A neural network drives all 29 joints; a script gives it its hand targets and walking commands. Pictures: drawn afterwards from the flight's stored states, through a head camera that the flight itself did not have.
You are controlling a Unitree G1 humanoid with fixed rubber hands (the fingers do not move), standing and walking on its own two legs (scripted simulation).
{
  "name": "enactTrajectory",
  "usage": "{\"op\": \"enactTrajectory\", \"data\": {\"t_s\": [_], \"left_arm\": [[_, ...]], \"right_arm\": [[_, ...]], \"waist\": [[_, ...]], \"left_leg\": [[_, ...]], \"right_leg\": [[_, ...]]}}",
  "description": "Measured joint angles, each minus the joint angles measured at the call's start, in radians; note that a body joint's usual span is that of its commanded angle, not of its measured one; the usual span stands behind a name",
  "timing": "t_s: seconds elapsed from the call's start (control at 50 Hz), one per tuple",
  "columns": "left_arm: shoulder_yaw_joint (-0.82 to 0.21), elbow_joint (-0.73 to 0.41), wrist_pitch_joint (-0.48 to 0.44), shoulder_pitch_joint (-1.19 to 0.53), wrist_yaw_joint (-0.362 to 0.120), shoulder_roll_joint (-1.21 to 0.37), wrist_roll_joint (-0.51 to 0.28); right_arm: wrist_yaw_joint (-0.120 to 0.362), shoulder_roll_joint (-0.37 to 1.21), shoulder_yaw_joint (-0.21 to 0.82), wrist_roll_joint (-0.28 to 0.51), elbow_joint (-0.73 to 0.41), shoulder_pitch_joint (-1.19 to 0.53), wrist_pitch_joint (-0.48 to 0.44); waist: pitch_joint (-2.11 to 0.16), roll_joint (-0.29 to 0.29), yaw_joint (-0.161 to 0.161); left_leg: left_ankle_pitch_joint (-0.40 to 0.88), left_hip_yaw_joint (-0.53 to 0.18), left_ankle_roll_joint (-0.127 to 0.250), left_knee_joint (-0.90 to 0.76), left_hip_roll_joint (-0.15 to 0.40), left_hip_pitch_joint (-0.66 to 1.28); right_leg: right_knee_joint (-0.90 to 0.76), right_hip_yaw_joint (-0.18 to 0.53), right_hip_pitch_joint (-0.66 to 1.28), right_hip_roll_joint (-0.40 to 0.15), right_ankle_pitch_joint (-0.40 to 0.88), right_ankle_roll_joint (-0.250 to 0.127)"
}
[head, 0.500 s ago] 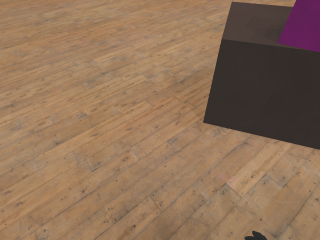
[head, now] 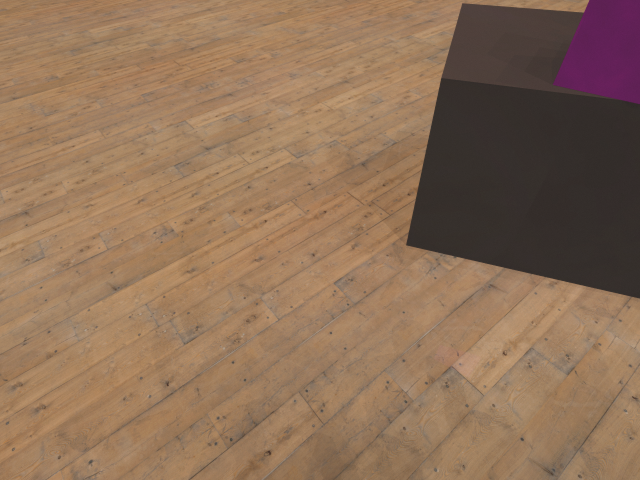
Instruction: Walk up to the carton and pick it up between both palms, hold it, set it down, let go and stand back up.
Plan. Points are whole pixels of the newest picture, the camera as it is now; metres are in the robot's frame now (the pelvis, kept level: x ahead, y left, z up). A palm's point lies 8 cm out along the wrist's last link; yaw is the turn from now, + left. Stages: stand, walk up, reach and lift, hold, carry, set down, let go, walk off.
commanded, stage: stand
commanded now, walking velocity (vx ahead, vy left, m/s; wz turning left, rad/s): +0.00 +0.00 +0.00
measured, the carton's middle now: (626, 30) +1.09 -0.75 +0.10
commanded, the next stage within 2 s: walk up in 1.32 s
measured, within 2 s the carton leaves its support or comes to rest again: neither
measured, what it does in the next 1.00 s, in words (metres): stands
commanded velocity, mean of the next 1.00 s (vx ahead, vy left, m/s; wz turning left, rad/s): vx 0.00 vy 0.00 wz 0.00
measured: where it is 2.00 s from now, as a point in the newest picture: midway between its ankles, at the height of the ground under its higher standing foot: outside the picture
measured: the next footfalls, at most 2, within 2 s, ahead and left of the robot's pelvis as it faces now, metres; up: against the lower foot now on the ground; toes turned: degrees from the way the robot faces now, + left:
right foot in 1.82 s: +0.04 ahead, -0.18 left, +0.00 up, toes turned -8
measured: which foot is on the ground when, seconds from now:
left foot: down 0.00-1.00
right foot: down 0.00-1.00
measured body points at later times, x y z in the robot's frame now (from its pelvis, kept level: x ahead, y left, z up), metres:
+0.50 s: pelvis -0.02 -0.01 +0.00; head -0.01 -0.01 +0.45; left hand +0.07 +0.27 -0.13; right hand +0.07 -0.25 -0.14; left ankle -0.01 +0.12 -0.71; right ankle -0.01 -0.12 -0.71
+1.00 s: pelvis -0.03 -0.02 +0.01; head -0.03 -0.04 +0.46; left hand +0.05 +0.26 -0.12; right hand +0.04 -0.27 -0.14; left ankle -0.01 +0.12 -0.71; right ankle -0.01 -0.12 -0.71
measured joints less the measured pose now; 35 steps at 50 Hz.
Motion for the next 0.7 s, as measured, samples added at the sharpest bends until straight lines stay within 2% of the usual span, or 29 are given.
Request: {"op": "enactTrajectory", "data": {"t_s": [0.7], "left_arm": [[0.0,0.113,-0.001,-0.027,0.0,-0.006,0.0]], "right_arm": [[0.0,0.0,0.0,0.005,0.1,0.0,0.0]], "waist": [[0.0,0.0,0.0]], "left_leg": [[0.057,0.0,-0.014,-0.045,0.0,0.02]], "right_leg": [[-0.001,0.0,0.0,0.0,0.034,-0.015]]}}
